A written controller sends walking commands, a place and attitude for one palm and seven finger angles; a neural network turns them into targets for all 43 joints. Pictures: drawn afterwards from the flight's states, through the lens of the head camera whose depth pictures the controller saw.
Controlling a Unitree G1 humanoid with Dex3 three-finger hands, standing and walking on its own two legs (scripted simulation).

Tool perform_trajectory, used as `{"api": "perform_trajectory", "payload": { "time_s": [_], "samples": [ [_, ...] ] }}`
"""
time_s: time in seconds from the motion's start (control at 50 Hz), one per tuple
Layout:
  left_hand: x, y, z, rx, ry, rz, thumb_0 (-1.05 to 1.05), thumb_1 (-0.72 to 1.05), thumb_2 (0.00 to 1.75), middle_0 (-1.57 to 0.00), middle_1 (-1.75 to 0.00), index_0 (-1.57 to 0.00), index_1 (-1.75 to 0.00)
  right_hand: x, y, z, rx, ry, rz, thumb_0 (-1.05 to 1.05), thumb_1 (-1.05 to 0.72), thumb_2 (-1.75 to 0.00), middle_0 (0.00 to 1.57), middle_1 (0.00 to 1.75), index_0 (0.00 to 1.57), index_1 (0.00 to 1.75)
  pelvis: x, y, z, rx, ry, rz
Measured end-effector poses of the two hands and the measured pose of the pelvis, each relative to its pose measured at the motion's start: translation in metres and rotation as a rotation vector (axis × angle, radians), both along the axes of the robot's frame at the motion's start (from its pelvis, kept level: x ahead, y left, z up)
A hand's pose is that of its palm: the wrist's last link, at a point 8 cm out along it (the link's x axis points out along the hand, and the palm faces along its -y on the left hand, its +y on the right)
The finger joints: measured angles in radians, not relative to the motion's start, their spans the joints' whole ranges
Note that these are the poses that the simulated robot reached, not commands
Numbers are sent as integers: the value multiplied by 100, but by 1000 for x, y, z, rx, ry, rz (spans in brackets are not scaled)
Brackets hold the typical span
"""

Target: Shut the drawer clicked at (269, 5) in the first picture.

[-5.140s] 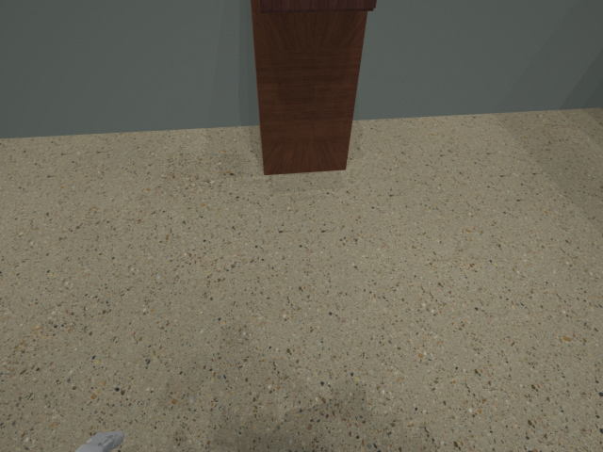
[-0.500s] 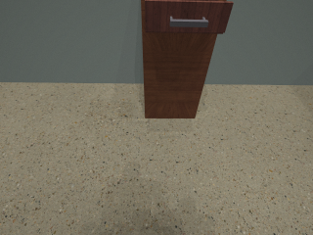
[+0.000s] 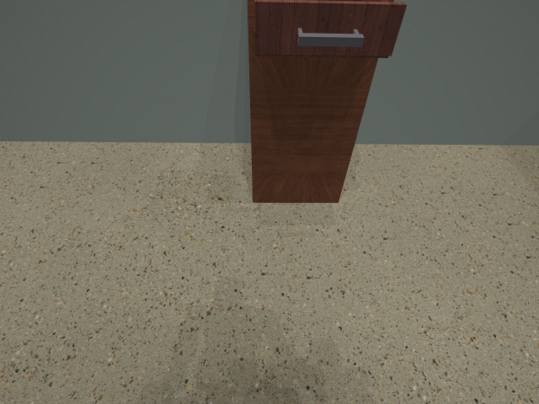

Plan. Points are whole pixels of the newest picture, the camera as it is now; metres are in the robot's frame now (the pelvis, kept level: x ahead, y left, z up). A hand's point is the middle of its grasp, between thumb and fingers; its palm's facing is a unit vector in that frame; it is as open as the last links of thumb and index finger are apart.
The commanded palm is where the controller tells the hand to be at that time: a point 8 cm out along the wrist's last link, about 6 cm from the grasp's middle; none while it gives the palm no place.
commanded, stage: look at it before walking up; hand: left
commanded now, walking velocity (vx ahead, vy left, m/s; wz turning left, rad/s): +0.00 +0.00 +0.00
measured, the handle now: (329, 36) +0.95 -0.09 +0.12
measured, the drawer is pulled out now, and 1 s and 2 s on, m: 0.17 0.17 0.17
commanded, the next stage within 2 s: walk to a spot facing it in 0.10 s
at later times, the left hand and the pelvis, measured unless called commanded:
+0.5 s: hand out of the picture +0.03 +0.21 -0.18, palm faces -0.09 -0.96 -0.25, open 7.4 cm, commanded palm none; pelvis -0.02 +0.01 -0.01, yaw -7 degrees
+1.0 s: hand out of the picture +0.05 +0.15 -0.17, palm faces -0.27 -0.93 -0.25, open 7.4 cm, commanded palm none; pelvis -0.04 -0.02 +0.00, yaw -21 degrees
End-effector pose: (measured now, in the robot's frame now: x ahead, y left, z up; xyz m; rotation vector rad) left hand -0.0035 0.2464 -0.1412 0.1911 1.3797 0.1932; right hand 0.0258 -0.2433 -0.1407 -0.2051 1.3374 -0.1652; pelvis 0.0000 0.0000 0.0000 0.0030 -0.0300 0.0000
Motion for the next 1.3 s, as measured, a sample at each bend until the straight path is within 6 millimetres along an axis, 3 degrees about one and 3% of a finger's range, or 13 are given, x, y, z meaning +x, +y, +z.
{"api": "perform_trajectory", "payload": {
  "time_s": [0.36, 0.54, 0.68, 0.84, 0.96, 1.06, 1.18, 1.3],
  "samples": [
    [29, 21, 3, 28, -36, -50, 1, 91, 90, -20, -30, -20, -30, 21, -14, 9, -56, -73, -5, 0, -91, -90, 20, 30, 20, 30, -4, 6, -1, -4, 9, -46],
    [33, 7, -7, 11, 15, -133, 1, 91, 90, -20, -30, -20, -30, -15, -5, -11, -5, -72, -117, 0, -90, -90, 20, 30, 21, 30, -21, 2, -13, 23, 19, -153],
    [46, -21, -3, 49, -54, -203, 1, 91, 90, -20, -30, -20, -30, -55, -24, -40, 54, -35, -206, 0, -90, -90, 20, 30, 21, 30, -34, -22, -26, 31, 19, -218],
    [48, -48, 10, 24, -43, -255, 1, 91, 90, -20, -30, -20, -30, -56, -50, -13, 19, -80, -265, 1, -91, -90, 20, 30, 20, 30, -40, -34, -7, 38, 38, -288],
    [60, -49, 8, -2, -53, -312, 1, 91, 90, -20, -30, -20, -30, -49, -59, 2, -39, -146, -303, 0, -91, -90, 20, 30, 20, 30, -42, -27, -4, 24, 48, -350],
    [72, -36, 2, -21, -64, -344, 1, 91, 90, -20, -30, -20, -30, -41, -51, 14, -75, -196, -313, 0, -91, -90, 20, 30, 20, 30, -38, -13, -5, 9, 49, -397],
    [97, -7, -14, -54, -56, -394, 1, 91, 90, -20, -30, -20, -30, -35, -23, 27, -122, -275, -347, 0, -91, -90, 20, 30, 20, 30, -23, 16, -11, -11, 53, -467],
    [157, -1, -7, -80, -72, -504, 1, 91, 90, -20, -30, -20, -30, -79, 19, 38, -131, -201, -461, 0, -90, -90, 20, 30, 21, 30, 0, 29, 0, -49, 39, -543]
  ]
}}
